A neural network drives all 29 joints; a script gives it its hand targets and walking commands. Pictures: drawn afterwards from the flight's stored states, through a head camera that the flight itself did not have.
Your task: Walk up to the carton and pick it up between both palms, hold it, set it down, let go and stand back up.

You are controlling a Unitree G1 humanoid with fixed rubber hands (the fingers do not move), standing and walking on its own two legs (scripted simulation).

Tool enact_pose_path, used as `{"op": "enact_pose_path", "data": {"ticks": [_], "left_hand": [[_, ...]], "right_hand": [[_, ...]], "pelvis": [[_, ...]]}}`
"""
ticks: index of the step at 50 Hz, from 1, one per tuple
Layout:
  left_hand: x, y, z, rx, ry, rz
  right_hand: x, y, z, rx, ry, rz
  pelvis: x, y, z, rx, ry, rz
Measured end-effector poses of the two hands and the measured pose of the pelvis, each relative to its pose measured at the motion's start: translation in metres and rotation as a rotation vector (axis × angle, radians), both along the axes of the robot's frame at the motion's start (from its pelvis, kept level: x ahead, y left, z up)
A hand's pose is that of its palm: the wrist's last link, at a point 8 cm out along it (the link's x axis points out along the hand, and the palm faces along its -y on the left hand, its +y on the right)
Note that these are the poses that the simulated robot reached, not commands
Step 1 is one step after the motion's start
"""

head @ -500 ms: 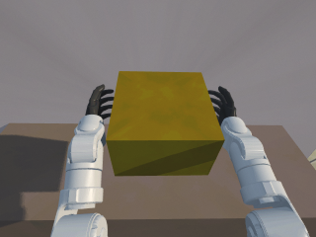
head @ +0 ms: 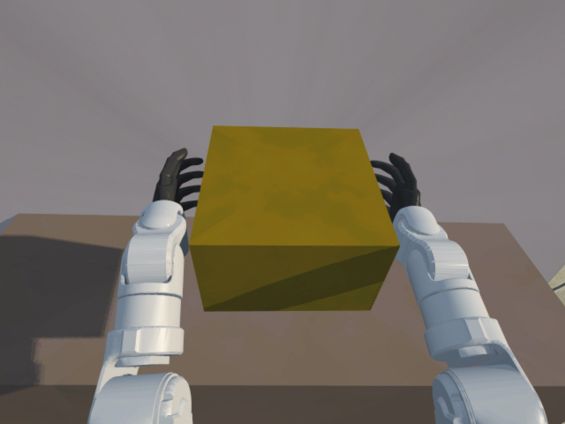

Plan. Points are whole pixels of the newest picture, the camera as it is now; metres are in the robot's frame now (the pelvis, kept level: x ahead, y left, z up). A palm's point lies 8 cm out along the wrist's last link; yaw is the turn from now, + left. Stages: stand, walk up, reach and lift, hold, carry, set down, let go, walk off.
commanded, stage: hold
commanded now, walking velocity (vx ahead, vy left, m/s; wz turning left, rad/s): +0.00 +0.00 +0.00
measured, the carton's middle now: (287, 212) +0.39 +0.00 +0.14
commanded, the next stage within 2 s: none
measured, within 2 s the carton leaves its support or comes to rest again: neither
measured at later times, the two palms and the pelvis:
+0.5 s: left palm (169, 207) +0.37 +0.16 +0.17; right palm (401, 208) +0.37 -0.16 +0.17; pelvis +0.01 +0.00 +0.00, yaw +0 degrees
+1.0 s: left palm (170, 206) +0.37 +0.16 +0.17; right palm (403, 208) +0.37 -0.16 +0.17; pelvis +0.00 +0.00 +0.00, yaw +0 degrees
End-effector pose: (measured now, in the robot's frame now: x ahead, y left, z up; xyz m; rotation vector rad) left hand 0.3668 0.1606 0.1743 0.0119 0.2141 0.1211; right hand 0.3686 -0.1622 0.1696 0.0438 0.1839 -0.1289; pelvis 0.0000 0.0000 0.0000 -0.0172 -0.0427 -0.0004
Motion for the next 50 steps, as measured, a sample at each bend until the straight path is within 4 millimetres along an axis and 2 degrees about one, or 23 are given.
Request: {"op": "enact_pose_path", "data": {"ticks": [19, 50], "left_hand": [[0.0005, 0.0002, -0.0031, -0.001, -0.004, 0.006], [-0.0003, -0.0008, -0.0012, -0.004, -0.003, 0.004]], "right_hand": [[0.0031, 0.0001, 0.001, -0.012, -0.004, 0.008], [0.0011, -0.0009, 0.001, -0.005, -0.003, 0.003]], "pelvis": [[0.006, -0.0005, -0.0002, -0.002, -0.014, -0.001], [0.0038, -0.0006, -0.0001, -0.001, -0.01, -0.004]]}}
